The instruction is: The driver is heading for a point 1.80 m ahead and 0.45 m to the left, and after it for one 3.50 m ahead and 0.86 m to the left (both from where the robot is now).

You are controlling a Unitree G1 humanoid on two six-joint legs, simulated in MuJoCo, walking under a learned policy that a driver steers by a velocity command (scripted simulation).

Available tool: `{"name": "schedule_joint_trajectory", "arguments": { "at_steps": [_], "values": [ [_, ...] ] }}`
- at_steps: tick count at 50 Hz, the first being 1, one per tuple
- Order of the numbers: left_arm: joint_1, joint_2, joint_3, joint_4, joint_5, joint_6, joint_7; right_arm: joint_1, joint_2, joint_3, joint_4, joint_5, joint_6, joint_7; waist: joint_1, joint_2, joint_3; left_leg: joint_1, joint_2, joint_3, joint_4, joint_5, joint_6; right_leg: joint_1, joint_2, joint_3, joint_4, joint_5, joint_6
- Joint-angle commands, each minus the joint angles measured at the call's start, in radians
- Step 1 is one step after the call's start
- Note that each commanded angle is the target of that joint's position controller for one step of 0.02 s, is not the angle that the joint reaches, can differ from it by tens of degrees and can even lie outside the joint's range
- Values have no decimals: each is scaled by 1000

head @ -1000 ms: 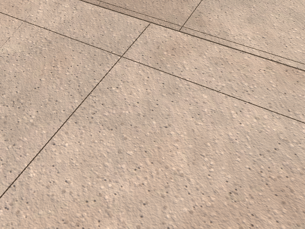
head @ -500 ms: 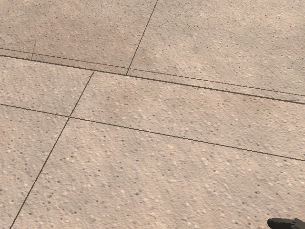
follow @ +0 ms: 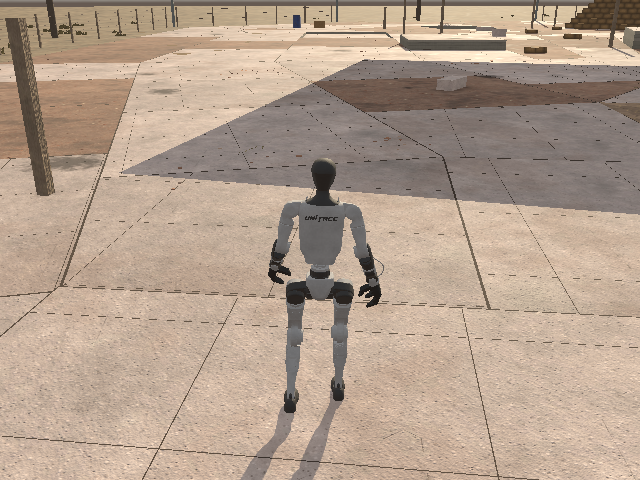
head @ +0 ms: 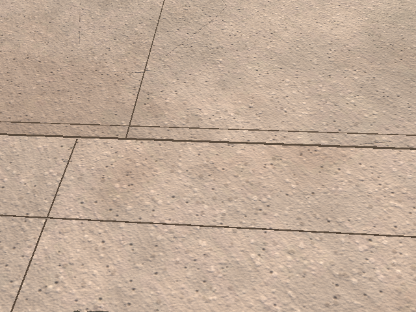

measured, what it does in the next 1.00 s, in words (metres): steps on the spot: left foot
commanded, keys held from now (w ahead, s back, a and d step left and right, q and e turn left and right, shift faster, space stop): no key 1.00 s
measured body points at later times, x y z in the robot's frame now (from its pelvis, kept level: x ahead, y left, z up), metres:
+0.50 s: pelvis +0.05 +0.02 +0.00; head +0.06 +0.02 +0.45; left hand +0.15 +0.28 -0.13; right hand +0.12 -0.23 -0.14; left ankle +0.03 +0.15 -0.73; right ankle +0.09 -0.10 -0.73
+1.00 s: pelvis +0.06 +0.03 +0.00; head +0.07 +0.03 +0.45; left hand +0.13 +0.28 -0.14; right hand +0.08 -0.22 -0.15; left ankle +0.03 +0.15 -0.73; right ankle +0.09 -0.10 -0.73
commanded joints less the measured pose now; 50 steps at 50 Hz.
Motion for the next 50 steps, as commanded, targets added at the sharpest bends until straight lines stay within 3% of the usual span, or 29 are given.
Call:
{"name": "schedule_joint_trajectory", "arguments": {
  "at_steps": [1,3,5,7,9,10,11,13,17,25,35,50],
  "values": [
    [-23,152,44,-37,9,4,4,74,-79,-23,-28,-5,38,-24,-13,-161,-134,-32,46,-21,-40,63,-28,138,-243,255,-193,212,-182],
    [-33,138,42,-24,13,8,11,89,-52,-17,-7,-9,43,-31,-15,-173,-143,61,31,2,-139,144,-24,85,-211,199,-206,135,-176],
    [-34,127,39,-7,7,12,18,75,-44,-16,3,-10,42,-30,-10,-166,-146,123,24,12,-248,260,-9,70,-201,187,-208,4,-166],
    [-31,110,32,13,-2,17,21,64,-36,-14,10,-21,40,-25,-19,-150,-123,208,9,32,-390,381,16,25,-171,172,-201,-211,-122],
    [24,85,23,50,3,16,20,29,-79,-17,-13,-39,38,-25,3,-92,-51,214,77,-46,-497,400,63,-20,-115,153,-172,-396,-29],
    [58,97,31,52,0,15,20,-1,-146,-35,-5,-23,39,-30,53,31,-1,98,81,-45,-498,234,92,15,-56,92,-155,-353,4],
    [30,109,33,58,4,16,26,-17,-106,-30,-2,-19,32,-27,32,56,17,-7,64,-47,-541,108,96,107,-37,63,-102,-276,22],
    [32,101,36,71,-3,18,35,-40,-62,-16,8,-27,14,-26,45,79,15,-48,57,-44,-570,135,67,182,-43,58,-58,-178,11],
    [59,95,39,111,-3,20,36,-9,-58,-13,37,-13,-8,-24,34,32,-20,24,44,-28,-527,285,55,204,-46,56,-33,-33,-3],
    [73,97,43,194,-14,29,42,15,-49,-9,88,-8,0,-28,26,-27,-41,79,23,-5,-500,427,61,249,-52,51,-11,117,4],
    [65,104,44,285,-18,44,56,25,-29,-5,144,-7,7,-29,30,-26,-17,99,7,12,-521,447,60,268,-54,48,-23,122,10],
    [60,93,35,381,-19,49,59,67,-8,4,205,-9,9,-35,35,-25,16,94,-4,24,-552,372,59,255,-48,41,-55,39,17]
  ]
}}
Velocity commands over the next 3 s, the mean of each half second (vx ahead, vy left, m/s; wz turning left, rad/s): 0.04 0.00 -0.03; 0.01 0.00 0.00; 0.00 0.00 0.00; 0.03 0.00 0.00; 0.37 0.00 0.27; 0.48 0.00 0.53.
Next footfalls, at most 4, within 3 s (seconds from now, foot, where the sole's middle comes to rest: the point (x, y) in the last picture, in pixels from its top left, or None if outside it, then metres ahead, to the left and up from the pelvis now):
0.16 left None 0.07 0.15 -0.77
2.60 left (167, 310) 0.48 0.17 -0.77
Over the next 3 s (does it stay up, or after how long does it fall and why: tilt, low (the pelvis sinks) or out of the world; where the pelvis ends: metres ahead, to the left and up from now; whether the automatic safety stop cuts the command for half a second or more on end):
stays up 0.54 0.12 0.01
